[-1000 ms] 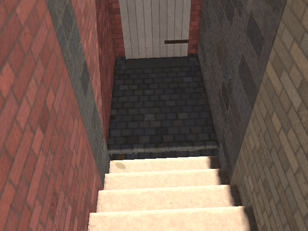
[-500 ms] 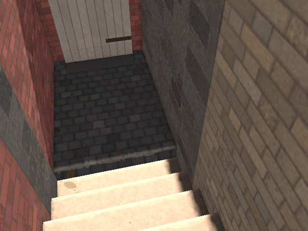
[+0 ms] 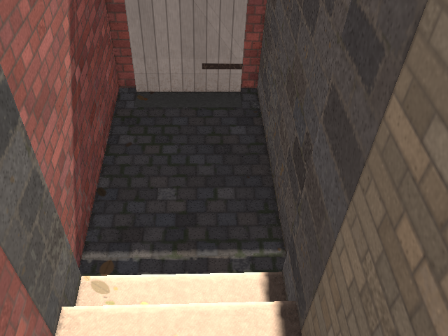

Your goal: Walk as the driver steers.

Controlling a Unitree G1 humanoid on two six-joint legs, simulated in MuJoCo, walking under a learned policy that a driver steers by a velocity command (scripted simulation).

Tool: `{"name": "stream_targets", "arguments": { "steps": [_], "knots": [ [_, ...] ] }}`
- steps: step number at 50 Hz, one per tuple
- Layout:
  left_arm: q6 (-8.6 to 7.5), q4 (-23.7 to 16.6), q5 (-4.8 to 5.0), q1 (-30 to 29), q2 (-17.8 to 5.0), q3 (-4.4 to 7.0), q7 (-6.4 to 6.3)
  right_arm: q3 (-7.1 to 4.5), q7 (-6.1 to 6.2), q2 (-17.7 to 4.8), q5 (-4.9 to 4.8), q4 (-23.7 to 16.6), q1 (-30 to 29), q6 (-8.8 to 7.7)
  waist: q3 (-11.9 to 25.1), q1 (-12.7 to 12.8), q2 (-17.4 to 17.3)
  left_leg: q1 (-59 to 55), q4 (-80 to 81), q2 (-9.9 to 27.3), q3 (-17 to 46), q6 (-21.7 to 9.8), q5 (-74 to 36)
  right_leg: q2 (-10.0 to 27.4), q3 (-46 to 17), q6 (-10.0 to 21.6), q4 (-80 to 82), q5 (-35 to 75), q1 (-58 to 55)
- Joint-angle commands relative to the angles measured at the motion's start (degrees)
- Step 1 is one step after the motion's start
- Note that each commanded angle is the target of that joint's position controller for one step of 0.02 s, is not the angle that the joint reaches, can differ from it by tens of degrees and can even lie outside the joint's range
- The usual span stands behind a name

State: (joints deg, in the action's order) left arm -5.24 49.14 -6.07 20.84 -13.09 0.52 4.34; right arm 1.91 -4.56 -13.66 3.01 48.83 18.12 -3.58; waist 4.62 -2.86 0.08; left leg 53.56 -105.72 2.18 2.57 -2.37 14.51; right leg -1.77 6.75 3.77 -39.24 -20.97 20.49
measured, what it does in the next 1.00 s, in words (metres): goes down: left foot 0.18 m lower, then right foot 0.18 m lower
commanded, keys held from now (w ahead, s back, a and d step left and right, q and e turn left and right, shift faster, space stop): w+q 0.42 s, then w+e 0.48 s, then e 0.10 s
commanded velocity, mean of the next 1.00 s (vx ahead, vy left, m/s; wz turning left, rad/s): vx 0.49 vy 0.00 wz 0.14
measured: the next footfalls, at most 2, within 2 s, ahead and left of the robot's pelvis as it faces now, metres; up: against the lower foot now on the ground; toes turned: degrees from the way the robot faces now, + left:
left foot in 0.36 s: +0.30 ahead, +0.17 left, -0.18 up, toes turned +22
right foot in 0.82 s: +0.58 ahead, -0.05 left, -0.37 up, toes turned +8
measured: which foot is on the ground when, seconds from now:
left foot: up 0.00-0.34, down 0.36-0.82, up 0.84-1.00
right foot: down 0.00-0.36, up 0.38-0.80, down 0.82-1.00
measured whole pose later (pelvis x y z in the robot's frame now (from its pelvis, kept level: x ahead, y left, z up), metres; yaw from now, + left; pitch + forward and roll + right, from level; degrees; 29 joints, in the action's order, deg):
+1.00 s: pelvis +0.57 +0.02 -0.38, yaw +6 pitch +2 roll -2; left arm -6.2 66.0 -4.8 30.4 -9.7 -0.8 4.0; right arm -1.9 -1.2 -15.7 2.9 47.5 10.5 -5.8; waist 2.6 3.0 -1.2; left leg 51.5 -85.0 7.4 1.8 -1.8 11.8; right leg -6.4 0.7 5.1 -43.7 -26.9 18.8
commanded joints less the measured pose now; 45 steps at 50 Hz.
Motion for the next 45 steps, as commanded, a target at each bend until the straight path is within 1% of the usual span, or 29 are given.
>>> {"name": "stream_targets", "arguments": {
  "steps": [1,3,4,7,10,14,16,17,18,19,20,21,22,23,24,25,27,28,29,30,31,33,38,40,41,42,43,44,45],
  "knots": [
    [-3.3,-2.48,0.81,-2.25,2.88,-1.75,-1.96,-0.88,-1.18,-2.78,2.51,1.18,3.57,0.7,-10.6,-1.09,-0.26,-0.95,30.86,7.31,1.69,-0.44,-25.84,13.92,-10.68,12.83,14.91,10.93,18.49],
    [-3.69,0.64,-1.28,2.94,-0.09,-1.23,-2.14,-0.88,-2.47,-1.48,3.29,3.11,0.98,-0.56,-4.13,-0.56,4.06,-10.13,27.92,6.05,-1.01,-1.05,-30.92,12.06,-8.45,12.11,11.32,13.16,19.99],
    [-4.05,1.86,0.21,4.14,1.24,-1.29,-3.03,-1.2,-2.39,-1.94,3.3,3.72,1.63,-0.7,-5.29,0.25,4.75,-1.65,39.55,7.61,3.78,-1.56,-40.37,12.24,-7.46,10.21,6.05,16.31,10.04],
    [-3.26,3.93,-0.09,8.77,0.72,-1.95,-3.05,-1.03,-0.39,-3.1,0.76,4.35,-4.5,-1.47,-6.17,3.09,0.94,-1.29,56.55,8.03,2.6,0.14,-51.19,16.28,-8.87,9.48,-1.39,5.45,3.73],
    [-0.55,6.41,-0.37,13.15,1.87,-2.29,-1.86,-0.88,0.09,-1.53,1.86,1.62,-12.62,0.41,-10.43,6.05,0.96,-16.61,62.33,5.08,-4.54,0.16,-45.72,16.62,-6.26,7.65,-1.37,-5.21,10.86],
    [1.66,11.47,2.16,23.01,-0.82,-0.87,-4.29,-0.56,0.77,-0.31,1.7,-2.68,-24.86,0.32,-14.81,13.47,-0.53,-6.46,83.53,6.01,-5.04,0.13,-29.69,21.76,-13.87,8.09,-8.18,6.57,-14.46],
    [2.06,12.29,-0.01,15.35,-3.59,-0.43,-3.72,-1.41,0.93,-1.28,2.15,-0.74,-13.3,0.77,-13.27,7.0,0.07,-28.16,86.28,4.4,-6.67,-1.87,-30.06,21.55,-11.61,6.94,-15.59,11.34,-7.73],
    [1.87,11.67,-1.14,10.87,-6.04,0.23,-1.08,-4.6,0.68,-6.77,1.58,3.42,2.55,0.32,-7.64,-0.29,-2.04,-49.74,85.25,0.81,-11.44,-3.92,-35.96,17.23,-5.56,5.31,-28.46,19.57,1.59],
    [1.52,13.15,-0.22,10.94,-7.94,1.17,1.65,-8.64,-0.01,-13.48,2.53,7.52,18.53,0.13,-0.03,-8.11,-9.57,-73.63,81.28,1.66,-12.07,-8.39,-44.98,9.24,1.76,0.34,-55.25,9.95,14.06],
    [1.33,12.9,1.1,14.81,-3.64,1.46,3.64,-9.83,-0.29,-17.12,2.91,9.96,25.36,1.65,14.18,-5.72,-17.39,-95.85,67.37,9.43,0.1,-17.01,-70.14,4.6,2.3,-3.9,-76.12,-27.53,28.67],
    [0.22,7.71,2.67,7.59,-3.99,1.36,3.63,-10.76,0.21,-17.45,2.14,9.81,29.22,1.59,17.38,-8.59,-11.08,-100.93,67.71,14.91,10.9,-20.82,-68.69,5.35,-3.55,-5.79,-78.79,-27.77,38.42],
    [-1.71,1.59,5.41,-5.35,-5.39,1.73,1.55,-10.28,0.08,-15.28,2.4,9.45,29.81,0.65,8.41,-10.6,-5.23,-94.41,73.4,18.51,16.0,-20.95,-51.39,6.19,-4.71,-7.55,-76.48,-28.33,49.97],
    [-2.24,-0.74,5.87,-6.83,-2.15,0.02,0.54,-8.92,-0.45,-11.51,2.27,9.49,23.93,0.62,3.47,-6.76,1.03,-83.2,76.83,21.83,16.37,-19.3,-27.53,9.84,-9.03,-5.8,-68.55,-20.7,54.1],
    [-2.43,-0.02,5.83,-3.1,-0.76,0.26,-1.17,-7.24,-0.96,-7.83,2.49,8.95,16.7,0.25,-4.93,-0.76,3.91,-62.36,78.8,23.3,17.73,-18.89,-15.57,11.3,-11.68,-3.73,-62.75,-13.19,50.52],
    [-1.81,1.8,3.08,1.87,1.13,-0.3,-2.48,-3.01,-0.28,3.08,3.21,5.8,9.48,-1.07,-7.38,4.92,9.8,-43.87,81.52,20.12,10.62,-14.83,-11.28,16.44,-16.86,-1.51,-39.24,7.34,39.17],
    [-0.61,5.1,1.36,5.76,1.15,0.02,-2.04,-2.53,0.3,3.46,2.47,3.43,6.73,-1.43,-14.23,6.29,7.61,-26.82,87.37,17.69,5.38,-16.39,-13.85,15.34,-14.2,-1.89,-24.2,20.51,26.7],
    [0.95,5.96,-0.79,7.22,2.26,-0.22,1.15,-3.69,0.45,-5.61,2.3,1.67,2.76,-2.98,-8.84,9.22,-2.14,-8.47,81.74,9.97,0.16,-15.57,-1.88,8.69,-8.08,-1.34,-31.09,30.64,6.46],
    [0.93,6.23,-1.34,10.46,1.71,-0.03,2.1,-3.92,0.66,-6.87,2.72,1.04,2.25,-4.0,-7.84,9.55,-0.43,-7.56,79.33,9.13,-3.17,-15.13,-1.41,6.9,-6.71,-1.07,-28.14,33.68,5.14],
    [1.61,5.46,5.96,2.5,-2.15,2.35,-2.89,-6.95,3.9,-8.33,-5.53,2.36,-0.96,-3.26,-0.43,9.73,-5.56,-21.92,76.87,10.65,2.8,-11.02,-2.39,6.9,-11.46,-3.1,-18.03,45.55,6.92],
    [1.88,2.56,6.31,-3.49,-4.84,2.78,-4.65,-5.85,5.8,-5.69,-6.98,3.2,-1.02,-3.29,-2.73,8.81,-4.96,-22.69,73.13,10.2,1.6,-7.05,4.62,8.19,-14.03,-3.89,-8.65,53.98,7.2],
    [1.57,3.76,-0.64,-1.04,-1.77,0.63,-1.83,-2.08,3.09,-3.5,5.12,5.02,6.12,-5.36,-12.65,5.0,0.11,-23.31,69.1,14.41,-0.44,-8.07,5.32,11.55,-16.99,-4.18,-3.84,53.28,14.52],
    [1.73,3.32,-0.7,-4.48,-3.25,0.75,-0.29,-2.64,0.91,-4.04,6.25,6.0,9.51,-3.88,-12.79,3.79,-2.1,-22.25,64.81,14.99,0.71,-9.52,7.64,10.37,-12.85,-5.06,-2.7,44.73,9.19],
    [2.03,4.48,0.49,-5.28,-4.92,0.92,-1.09,-4.0,1.34,-9.74,3.06,7.8,10.36,-0.49,-14.32,3.21,-0.43,-30.56,51.75,17.61,1.99,-4.03,7.92,9.2,-9.01,-4.2,8.53,34.05,0.2],
    [0.81,12.44,1.29,15.48,-9.19,4.15,-0.94,-6.28,-0.54,-16.3,4.5,6.72,2.82,1.35,-8.12,13.27,6.35,-29.21,24.5,10.24,-6.9,-1.79,-0.67,2.67,1.27,-2.55,18.91,34.45,-22.41],
    [0.5,17.39,-0.09,27.5,-14.86,6.87,-0.72,-6.87,-2.01,-14.98,5.01,8.45,7.96,1.23,-3.49,17.25,16.32,-18.76,-5.72,2.06,-8.96,-0.02,7.27,3.68,-1.26,3.92,11.88,43.74,-36.6],
    [-0.93,16.12,0.22,25.6,-20.38,6.69,0.58,-5.2,-3.56,-2.92,2.76,6.95,19.18,-0.08,6.02,7.24,22.52,-1.52,-18.01,-4.05,-8.18,1.01,31.18,10.73,-15.9,11.92,-2.21,77.35,-49.78],
    [-1.86,17.7,-0.8,28.14,-20.16,6.79,1.82,-5.01,-3.32,-5.7,0.49,1.21,8.43,-1.11,4.35,11.84,15.16,8.29,-23.99,-3.82,-7.75,1.28,31.64,15.03,-24.09,16.29,2.16,77.11,-47.37],
    [-2.9,18.1,1.15,25.42,-15.93,5.43,2.43,-5.17,-0.85,-6.62,-2.76,-6.03,-5.6,-2.26,-3.6,14.7,13.79,24.36,-20.2,-2.35,-4.08,1.78,30.21,22.25,-37.14,20.42,9.83,42.1,-38.98],
    [-2.71,17.49,1.93,20.38,-7.13,3.02,2.28,-4.79,1.12,-5.57,-3.16,-6.03,-7.33,-3.08,-5.04,11.16,5.33,26.2,-15.97,2.86,2.91,-0.19,21.69,25.23,-43.29,19.18,10.77,20.01,-31.46]
  ]
}}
